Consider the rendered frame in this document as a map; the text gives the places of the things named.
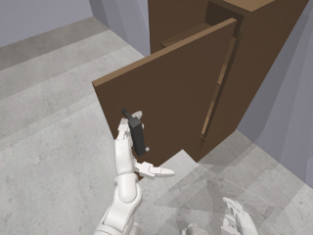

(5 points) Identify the left robot thigh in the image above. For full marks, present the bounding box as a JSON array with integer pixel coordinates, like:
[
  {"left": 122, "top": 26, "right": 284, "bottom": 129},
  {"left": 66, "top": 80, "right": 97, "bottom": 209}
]
[{"left": 129, "top": 225, "right": 146, "bottom": 235}]

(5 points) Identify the cupboard door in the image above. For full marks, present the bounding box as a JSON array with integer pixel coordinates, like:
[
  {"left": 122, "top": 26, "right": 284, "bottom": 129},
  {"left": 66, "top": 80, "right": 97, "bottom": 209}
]
[{"left": 92, "top": 18, "right": 237, "bottom": 181}]

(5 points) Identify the handle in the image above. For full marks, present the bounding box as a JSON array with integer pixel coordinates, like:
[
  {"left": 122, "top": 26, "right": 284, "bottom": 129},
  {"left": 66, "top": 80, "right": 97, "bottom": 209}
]
[{"left": 121, "top": 108, "right": 146, "bottom": 158}]

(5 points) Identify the right robot shin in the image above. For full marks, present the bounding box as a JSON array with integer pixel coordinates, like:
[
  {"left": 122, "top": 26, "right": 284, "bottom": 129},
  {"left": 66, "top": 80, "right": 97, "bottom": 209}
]
[{"left": 188, "top": 223, "right": 198, "bottom": 227}]

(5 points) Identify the left robot forearm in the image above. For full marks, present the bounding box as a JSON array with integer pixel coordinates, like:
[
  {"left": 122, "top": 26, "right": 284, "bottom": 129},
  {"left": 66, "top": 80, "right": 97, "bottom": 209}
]
[{"left": 93, "top": 172, "right": 143, "bottom": 235}]

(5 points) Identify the right robot hand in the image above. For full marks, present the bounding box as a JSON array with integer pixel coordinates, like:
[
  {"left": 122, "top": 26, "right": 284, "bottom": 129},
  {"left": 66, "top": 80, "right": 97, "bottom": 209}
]
[{"left": 220, "top": 197, "right": 258, "bottom": 235}]

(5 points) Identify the left robot hand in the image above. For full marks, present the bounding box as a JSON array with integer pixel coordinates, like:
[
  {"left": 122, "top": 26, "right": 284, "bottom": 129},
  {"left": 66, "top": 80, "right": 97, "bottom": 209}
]
[{"left": 113, "top": 111, "right": 175, "bottom": 180}]

